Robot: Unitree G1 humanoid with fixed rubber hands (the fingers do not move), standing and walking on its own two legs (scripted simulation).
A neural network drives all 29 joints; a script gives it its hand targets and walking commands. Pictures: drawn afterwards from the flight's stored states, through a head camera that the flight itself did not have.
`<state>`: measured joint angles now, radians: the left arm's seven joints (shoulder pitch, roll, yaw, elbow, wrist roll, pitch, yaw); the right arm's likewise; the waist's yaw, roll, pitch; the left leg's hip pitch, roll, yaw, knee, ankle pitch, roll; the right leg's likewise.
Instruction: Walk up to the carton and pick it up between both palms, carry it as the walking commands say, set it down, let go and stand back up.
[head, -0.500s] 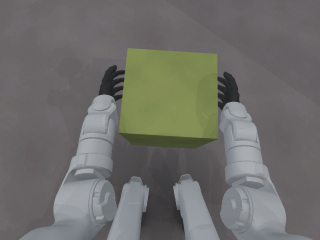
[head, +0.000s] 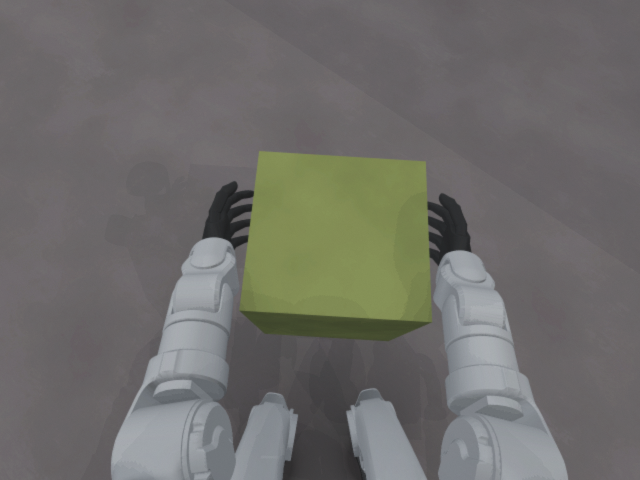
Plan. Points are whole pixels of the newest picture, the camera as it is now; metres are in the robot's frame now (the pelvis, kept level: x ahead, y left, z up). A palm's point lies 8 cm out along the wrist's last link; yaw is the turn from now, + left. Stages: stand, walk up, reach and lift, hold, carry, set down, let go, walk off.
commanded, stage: reach and lift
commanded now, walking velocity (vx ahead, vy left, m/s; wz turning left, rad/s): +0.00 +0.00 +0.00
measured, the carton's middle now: (333, 260) +0.42 -0.02 -0.12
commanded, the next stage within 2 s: none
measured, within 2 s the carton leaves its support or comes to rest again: neither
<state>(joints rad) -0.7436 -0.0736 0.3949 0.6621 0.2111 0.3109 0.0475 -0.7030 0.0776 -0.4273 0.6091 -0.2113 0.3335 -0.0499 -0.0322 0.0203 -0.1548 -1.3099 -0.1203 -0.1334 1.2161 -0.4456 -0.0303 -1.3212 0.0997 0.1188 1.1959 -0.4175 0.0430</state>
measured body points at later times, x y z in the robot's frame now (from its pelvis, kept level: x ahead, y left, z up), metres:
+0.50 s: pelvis +0.02 +0.00 +0.07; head +0.15 +0.00 +0.50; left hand +0.41 +0.13 +0.02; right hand +0.39 -0.17 +0.02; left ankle +0.05 +0.12 -0.62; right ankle +0.06 -0.13 -0.62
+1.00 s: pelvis +0.04 +0.00 +0.11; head +0.10 +0.00 +0.56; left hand +0.39 +0.13 +0.09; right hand +0.37 -0.17 +0.09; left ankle +0.05 +0.12 -0.62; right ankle +0.06 -0.13 -0.62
